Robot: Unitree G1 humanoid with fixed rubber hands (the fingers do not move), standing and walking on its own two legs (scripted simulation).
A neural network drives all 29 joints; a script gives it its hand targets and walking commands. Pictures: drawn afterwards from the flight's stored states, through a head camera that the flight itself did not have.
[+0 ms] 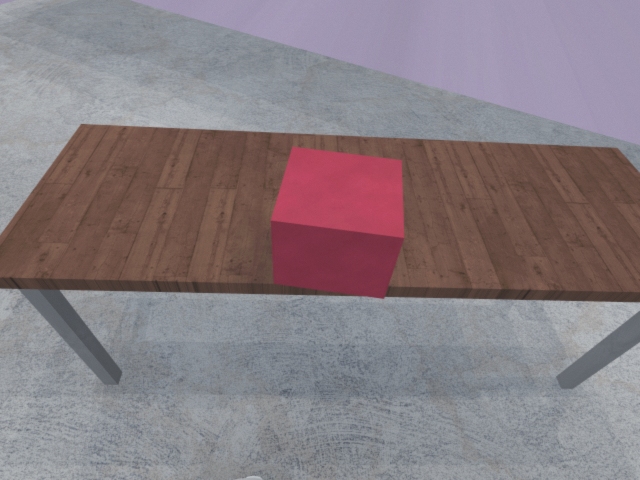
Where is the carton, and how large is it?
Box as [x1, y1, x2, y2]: [271, 147, 403, 298]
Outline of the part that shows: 292,147 271,218 274,283 383,298 403,239 401,160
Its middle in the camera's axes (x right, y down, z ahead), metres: +0.03 -0.03 +0.75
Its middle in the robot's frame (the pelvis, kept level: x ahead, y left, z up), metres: +0.59 +0.01 -0.06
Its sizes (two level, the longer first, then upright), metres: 0.214 0.205 0.175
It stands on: a table, 0.59 m high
